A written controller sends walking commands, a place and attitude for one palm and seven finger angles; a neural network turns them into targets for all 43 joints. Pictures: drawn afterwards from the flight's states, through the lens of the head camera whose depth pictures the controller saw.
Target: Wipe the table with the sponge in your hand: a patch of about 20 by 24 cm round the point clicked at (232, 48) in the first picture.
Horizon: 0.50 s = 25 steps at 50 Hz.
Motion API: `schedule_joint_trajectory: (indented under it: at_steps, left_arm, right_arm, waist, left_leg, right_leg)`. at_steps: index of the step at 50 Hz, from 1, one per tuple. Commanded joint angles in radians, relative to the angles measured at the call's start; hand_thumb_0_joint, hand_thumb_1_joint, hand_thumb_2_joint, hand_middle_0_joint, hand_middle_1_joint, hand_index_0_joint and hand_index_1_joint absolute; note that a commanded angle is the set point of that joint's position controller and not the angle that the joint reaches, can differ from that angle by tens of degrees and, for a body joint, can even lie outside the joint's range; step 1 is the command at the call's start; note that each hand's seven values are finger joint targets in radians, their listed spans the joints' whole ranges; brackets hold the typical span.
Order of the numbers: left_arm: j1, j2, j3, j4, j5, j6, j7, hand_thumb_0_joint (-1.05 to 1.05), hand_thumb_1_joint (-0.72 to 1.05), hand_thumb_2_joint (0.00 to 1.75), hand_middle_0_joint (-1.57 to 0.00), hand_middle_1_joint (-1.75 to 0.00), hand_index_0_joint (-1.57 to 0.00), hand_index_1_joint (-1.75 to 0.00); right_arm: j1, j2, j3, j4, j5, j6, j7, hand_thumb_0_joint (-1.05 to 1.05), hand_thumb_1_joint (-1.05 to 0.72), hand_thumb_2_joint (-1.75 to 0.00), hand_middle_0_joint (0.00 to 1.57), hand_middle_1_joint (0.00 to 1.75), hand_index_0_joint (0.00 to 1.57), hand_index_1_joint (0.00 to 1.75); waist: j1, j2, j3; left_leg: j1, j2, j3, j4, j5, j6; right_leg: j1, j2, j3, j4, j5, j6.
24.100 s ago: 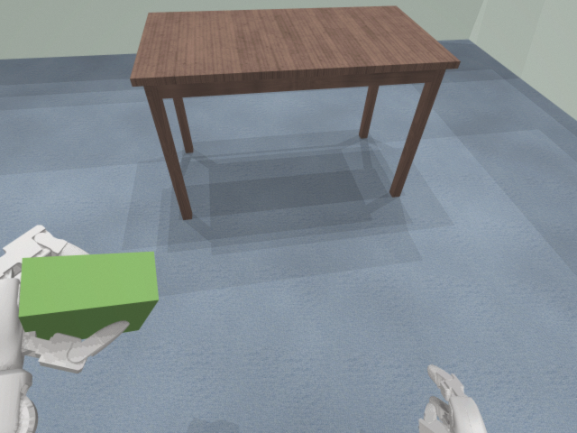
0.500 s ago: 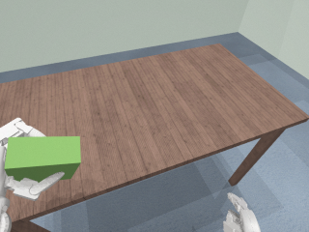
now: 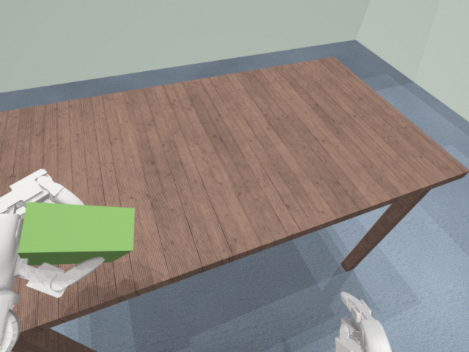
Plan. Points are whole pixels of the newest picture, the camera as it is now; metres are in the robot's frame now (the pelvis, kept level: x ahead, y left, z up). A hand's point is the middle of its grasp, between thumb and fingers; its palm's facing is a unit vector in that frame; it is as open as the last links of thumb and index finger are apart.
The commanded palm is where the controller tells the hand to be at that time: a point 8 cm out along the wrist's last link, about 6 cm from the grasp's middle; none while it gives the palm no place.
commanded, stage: come to a stop and stand still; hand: left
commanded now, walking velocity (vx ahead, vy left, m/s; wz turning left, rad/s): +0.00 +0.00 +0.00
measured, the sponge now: (91, 237) +0.23 +0.20 +0.13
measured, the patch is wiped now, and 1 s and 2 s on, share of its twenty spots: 0.00 0.00 0.00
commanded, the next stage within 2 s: look again from close up in 0.54 s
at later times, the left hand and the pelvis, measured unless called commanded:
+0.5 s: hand (17, 231) +0.21 +0.27 +0.17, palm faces +0.36 -0.85 -0.39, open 9.5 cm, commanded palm +0.15 +0.31 +0.18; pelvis +0.00 +0.02 +0.01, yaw +0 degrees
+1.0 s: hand (14, 230) +0.22 +0.27 +0.17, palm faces +0.36 -0.84 -0.41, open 9.5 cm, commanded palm +0.16 +0.31 +0.18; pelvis +0.00 +0.03 +0.01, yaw +0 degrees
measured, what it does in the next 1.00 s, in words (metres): stands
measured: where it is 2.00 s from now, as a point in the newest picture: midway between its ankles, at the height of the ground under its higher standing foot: outside the picture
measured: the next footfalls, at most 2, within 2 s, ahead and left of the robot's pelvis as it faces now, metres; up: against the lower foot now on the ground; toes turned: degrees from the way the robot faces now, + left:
none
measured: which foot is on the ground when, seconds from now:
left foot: down 0.00-1.00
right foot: down 0.00-1.00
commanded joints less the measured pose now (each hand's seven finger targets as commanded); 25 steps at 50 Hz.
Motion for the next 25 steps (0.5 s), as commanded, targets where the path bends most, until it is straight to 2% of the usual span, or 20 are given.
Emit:
schedule_joint_trajectory:
  at_steps: [1, 4, 5, 6, 9, 10, 11, 12, 14, 15, 16, 17, 20, 21, 22, 24, 25]
  left_arm:
    - [-0.073, 0.175, 0.209, -0.197, -0.048, -0.081, 0.043, 0.0, 0.1, 1.3, -1.2, -1.6, -1.2, -1.6]
    - [-0.069, 0.12, 0.144, -0.157, -0.046, -0.067, 0.035, 0.0, 0.1, 1.3, -1.2, -1.6, -1.2, -1.6]
    - [-0.065, 0.081, 0.104, -0.149, -0.041, -0.059, 0.035, 0.0, 0.1, 1.3, -1.2, -1.6, -1.2, -1.6]
    - [-0.074, 0.066, 0.076, -0.117, -0.037, -0.055, 0.032, 0.0, 0.1, 1.3, -1.2, -1.6, -1.2, -1.6]
    - [-0.131, 0.068, 0.048, -0.116, -0.019, -0.039, 0.036, 0.0, 0.1, 1.3, -1.2, -1.6, -1.2, -1.6]
    - [-0.162, 0.086, 0.058, -0.152, -0.012, -0.037, 0.043, 0.0, 0.1, 1.3, -1.2, -1.6, -1.2, -1.6]
    - [-0.182, 0.074, 0.045, -0.141, -0.009, -0.044, 0.043, 0.0, 0.1, 1.3, -1.2, -1.6, -1.2, -1.6]
    - [-0.2, 0.105, 0.068, -0.175, -0.006, -0.045, 0.047, 0.0, 0.1, 1.3, -1.2, -1.6, -1.2, -1.6]
    - [-0.218, 0.13, 0.089, -0.215, -0.004, -0.049, 0.053, 0.0, 0.1, 1.3, -1.2, -1.6, -1.2, -1.6]
    - [-0.221, 0.18, 0.14, -0.246, -0.001, -0.048, 0.061, 0.0, 0.1, 1.3, -1.2, -1.6, -1.2, -1.6]
    - [-0.208, 0.139, 0.111, -0.237, -0.006, -0.055, 0.057, 0.0, 0.1, 1.3, -1.2, -1.6, -1.2, -1.6]
    - [-0.204, 0.151, 0.118, -0.266, -0.007, -0.058, 0.057, 0.0, 0.1, 1.3, -1.2, -1.6, -1.2, -1.6]
    - [-0.137, 0.171, 0.155, -0.278, -0.012, -0.061, 0.06, 0.0, 0.1, 1.3, -1.2, -1.6, -1.2, -1.6]
    - [-0.117, 0.131, 0.124, -0.265, -0.017, -0.067, 0.054, 0.0, 0.1, 1.3, -1.2, -1.6, -1.2, -1.6]
    - [-0.096, 0.141, 0.133, -0.252, -0.018, -0.064, 0.053, 0.0, 0.1, 1.3, -1.2, -1.6, -1.2, -1.6]
    - [-0.064, 0.12, 0.123, -0.216, -0.021, -0.057, 0.047, 0.0, 0.1, 1.3, -1.2, -1.6, -1.2, -1.6]
    - [-0.046, 0.117, 0.13, -0.197, -0.02, -0.051, 0.05, 0.0, 0.1, 1.3, -1.2, -1.6, -1.2, -1.6]
  right_arm:
    - [-0.093, -0.133, -0.036, -0.152, 0.011, -0.061, -0.015, 0.0, -0.9, -0.9, 0.2, 0.3, 0.2, 0.3]
    - [-0.082, -0.144, -0.041, -0.142, 0.012, -0.072, -0.012, 0.0, -0.9, -0.9, 0.2, 0.3, 0.2, 0.3]
    - [-0.102, -0.138, -0.035, -0.137, 0.019, -0.078, -0.012, 0.0, -0.9, -0.9, 0.2, 0.3, 0.2, 0.3]
    - [-0.093, -0.146, -0.03, -0.13, 0.008, -0.076, -0.013, 0.0, -0.9, -0.9, 0.2, 0.3, 0.2, 0.3]
    - [-0.097, -0.153, -0.036, -0.131, 0.01, -0.072, -0.016, 0.0, -0.9, -0.9, 0.2, 0.3, 0.2, 0.3]
    - [-0.127, -0.146, -0.03, -0.133, 0.015, -0.073, -0.018, 0.0, -0.9, -0.9, 0.2, 0.3, 0.2, 0.3]
    - [-0.117, -0.152, -0.026, -0.129, 0.002, -0.068, -0.021, 0.0, -0.9, -0.9, 0.2, 0.3, 0.2, 0.3]
    - [-0.118, -0.148, -0.031, -0.142, 0.005, -0.069, -0.024, 0.0, -0.9, -0.9, 0.2, 0.3, 0.2, 0.3]
    - [-0.121, -0.149, -0.03, -0.149, 0.003, -0.069, -0.026, 0.0, -0.9, -0.9, 0.2, 0.3, 0.2, 0.3]
    - [-0.141, -0.143, -0.027, -0.15, 0.006, -0.069, -0.028, 0.0, -0.9, -0.9, 0.2, 0.3, 0.2, 0.3]
    - [-0.132, -0.14, -0.02, -0.153, -0.004, -0.064, -0.028, 0.0, -0.9, -0.9, 0.2, 0.3, 0.2, 0.3]
    - [-0.131, -0.139, -0.027, -0.163, 0.001, -0.067, -0.028, 0.0, -0.9, -0.9, 0.2, 0.3, 0.2, 0.3]
    - [-0.132, -0.137, -0.027, -0.165, 0.003, -0.07, -0.025, 0.0, -0.9, -0.9, 0.2, 0.3, 0.2, 0.3]
    - [-0.119, -0.14, -0.023, -0.165, -0.005, -0.064, -0.023, 0.0, -0.9, -0.9, 0.2, 0.3, 0.2, 0.3]
    - [-0.113, -0.139, -0.028, -0.171, -0.001, -0.065, -0.023, 0.0, -0.9, -0.9, 0.2, 0.3, 0.2, 0.3]
    - [-0.099, -0.146, -0.033, -0.169, 0.0, -0.061, -0.021, 0.0, -0.9, -0.9, 0.2, 0.3, 0.2, 0.3]
    - [-0.11, -0.144, -0.032, -0.162, 0.007, -0.062, -0.022, 0.0, -0.9, -0.9, 0.2, 0.3, 0.2, 0.3]
  waist:
    - [0.024, 0.09, -0.195]
    - [0.022, 0.058, -0.203]
    - [0.02, 0.079, -0.194]
    - [0.021, 0.058, -0.182]
    - [0.022, 0.039, -0.145]
    - [0.022, 0.063, -0.133]
    - [0.022, 0.066, -0.13]
    - [0.025, 0.081, -0.133]
    - [0.027, 0.1, -0.138]
    - [0.03, 0.116, -0.142]
    - [0.031, 0.118, -0.153]
    - [0.03, 0.154, -0.157]
    - [0.033, 0.19, -0.184]
    - [0.033, 0.177, -0.182]
    - [0.031, 0.169, -0.178]
    - [0.028, 0.123, -0.18]
    - [0.028, 0.107, -0.182]
  left_leg:
    - [-0.003, 0.142, -0.171, -0.094, 0.157, -0.045]
    - [0.046, 0.146, -0.175, -0.105, 0.182, -0.051]
    - [0.073, 0.149, -0.168, -0.119, 0.194, -0.054]
    - [0.055, 0.155, -0.176, -0.134, 0.16, -0.049]
    - [0.037, 0.16, -0.189, -0.163, 0.097, -0.05]
    - [0.049, 0.155, -0.184, -0.172, 0.079, -0.052]
    - [0.023, 0.158, -0.197, -0.187, 0.035, -0.046]
    - [0.017, 0.154, -0.202, -0.19, 0.037, -0.048]
    - [0.009, 0.151, -0.207, -0.19, 0.034, -0.049]
    - [0.011, 0.15, -0.203, -0.193, 0.031, -0.053]
    - [-0.003, 0.153, -0.21, -0.2, 0.027, -0.051]
    - [0.001, 0.152, -0.212, -0.195, 0.048, -0.056]
    - [0.025, 0.156, -0.209, -0.194, 0.11, -0.079]
    - [0.019, 0.163, -0.212, -0.202, 0.118, -0.08]
    - [0.015, 0.166, -0.216, -0.205, 0.121, -0.084]
    - [0.025, 0.168, -0.204, -0.193, 0.156, -0.088]
    - [0.054, 0.165, -0.197, -0.193, 0.198, -0.103]
  right_leg:
    - [0.122, -0.118, 0.157, -0.136, 0.188, 0.02]
    - [0.104, -0.118, 0.166, -0.151, 0.206, 0.029]
    - [0.079, -0.109, 0.157, -0.152, 0.199, 0.032]
    - [0.072, -0.105, 0.141, -0.163, 0.169, 0.04]
    - [0.061, -0.107, 0.154, -0.179, 0.121, 0.042]
    - [0.042, -0.099, 0.156, -0.187, 0.102, 0.04]
    - [0.049, -0.097, 0.142, -0.193, 0.067, 0.039]
    - [0.069, -0.098, 0.151, -0.189, 0.079, 0.035]
    - [0.088, -0.101, 0.156, -0.186, 0.085, 0.03]
    - [0.092, -0.097, 0.153, -0.182, 0.088, 0.031]
    - [0.114, -0.095, 0.134, -0.175, 0.088, 0.03]
    - [0.124, -0.095, 0.142, -0.166, 0.112, 0.026]
    - [0.134, -0.088, 0.126, -0.143, 0.14, 0.024]
    - [0.137, -0.082, 0.109, -0.143, 0.138, 0.026]
    - [0.141, -0.084, 0.113, -0.143, 0.142, 0.026]
    - [0.138, -0.088, 0.116, -0.149, 0.167, 0.027]
    - [0.119, -0.081, 0.106, -0.146, 0.173, 0.029]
